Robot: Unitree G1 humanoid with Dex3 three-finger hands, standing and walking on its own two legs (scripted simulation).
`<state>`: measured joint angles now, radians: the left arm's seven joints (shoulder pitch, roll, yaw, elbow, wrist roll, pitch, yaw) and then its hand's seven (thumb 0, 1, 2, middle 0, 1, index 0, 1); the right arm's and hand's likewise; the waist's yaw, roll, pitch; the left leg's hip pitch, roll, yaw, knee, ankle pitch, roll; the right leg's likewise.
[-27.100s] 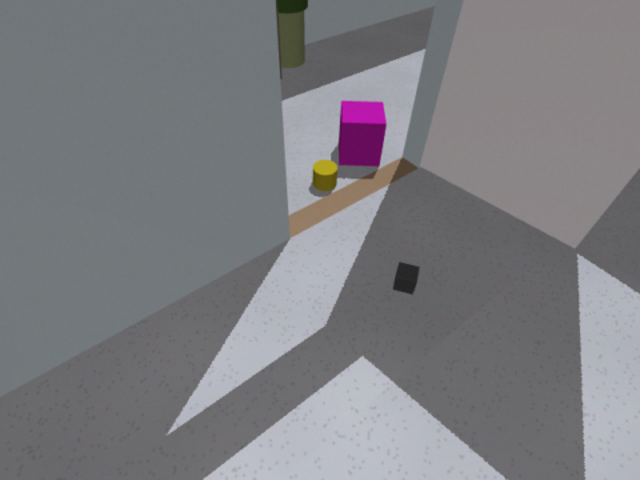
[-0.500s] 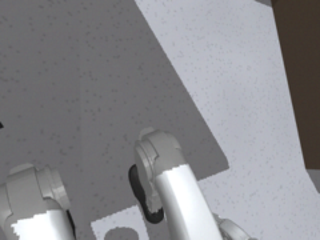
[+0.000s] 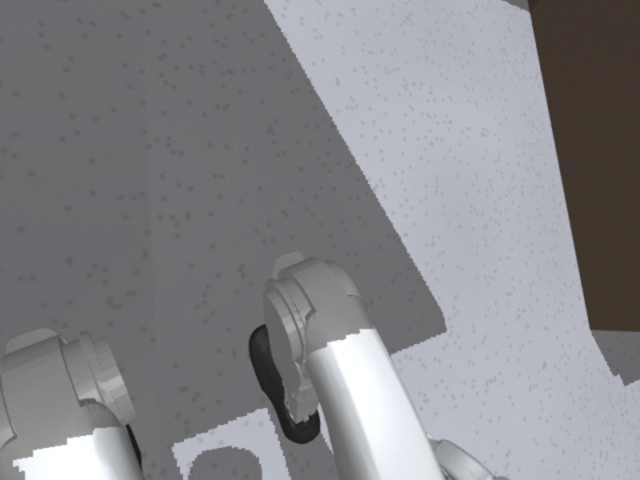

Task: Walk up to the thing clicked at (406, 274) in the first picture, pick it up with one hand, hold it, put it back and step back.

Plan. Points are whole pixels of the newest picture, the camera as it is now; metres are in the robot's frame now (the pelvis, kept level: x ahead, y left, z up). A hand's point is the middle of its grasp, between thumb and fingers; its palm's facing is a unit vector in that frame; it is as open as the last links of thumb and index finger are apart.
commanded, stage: open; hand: left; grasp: from above
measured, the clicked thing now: out of the picture +0.44 +0.30 -0.27
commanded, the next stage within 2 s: withdraw in 0.42 s
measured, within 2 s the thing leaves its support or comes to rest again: neither
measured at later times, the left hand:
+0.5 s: hand out of the picture +0.42 +0.31 -0.24, palm faces -0.39 -0.25 -0.89, open 14.2 cm
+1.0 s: hand out of the picture +0.42 +0.35 -0.11, palm faces -0.39 -0.10 -0.92, open 14.2 cm
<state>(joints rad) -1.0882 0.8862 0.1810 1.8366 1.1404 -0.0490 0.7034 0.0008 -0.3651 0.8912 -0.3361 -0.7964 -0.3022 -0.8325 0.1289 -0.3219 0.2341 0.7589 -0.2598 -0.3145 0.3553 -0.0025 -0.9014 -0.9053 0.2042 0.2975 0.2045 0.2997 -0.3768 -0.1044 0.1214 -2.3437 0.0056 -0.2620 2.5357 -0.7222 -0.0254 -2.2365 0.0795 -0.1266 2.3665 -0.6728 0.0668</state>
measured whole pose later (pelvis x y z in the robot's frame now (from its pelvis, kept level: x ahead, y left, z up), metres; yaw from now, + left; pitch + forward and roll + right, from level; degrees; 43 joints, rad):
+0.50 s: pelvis +0.00 +0.00 +0.01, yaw +0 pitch +29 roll -13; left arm -1.08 0.89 0.17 1.81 1.11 -0.06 0.68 0.00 -0.58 1.07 -0.10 -0.99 -0.08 -1.02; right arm 0.12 -0.34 0.22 0.75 -0.24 -0.31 0.34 0.00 -0.89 -0.90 0.20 0.30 0.20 0.30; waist -0.37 -0.10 0.14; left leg -2.33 0.01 -0.26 2.51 -0.72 -0.04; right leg -2.23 0.08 -0.13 2.35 -0.67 0.07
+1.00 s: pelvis +0.00 -0.01 +0.03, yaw +5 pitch +34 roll -9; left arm -0.84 0.70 0.04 1.24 1.13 -0.06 0.31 0.00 -0.56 1.03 -0.09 -1.01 -0.08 -1.02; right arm 0.13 -0.29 0.04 0.75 -0.11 -0.10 0.29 0.00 -0.92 -0.91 0.20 0.30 0.20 0.30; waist -0.21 0.03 -0.09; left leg -2.28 0.00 -0.17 2.39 -0.71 -0.03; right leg -2.20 0.04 -0.06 2.29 -0.70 0.06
